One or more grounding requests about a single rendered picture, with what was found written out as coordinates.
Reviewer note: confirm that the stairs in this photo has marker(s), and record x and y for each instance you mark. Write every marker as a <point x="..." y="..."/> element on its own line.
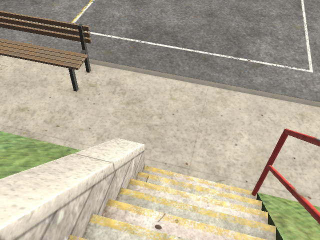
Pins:
<point x="164" y="205"/>

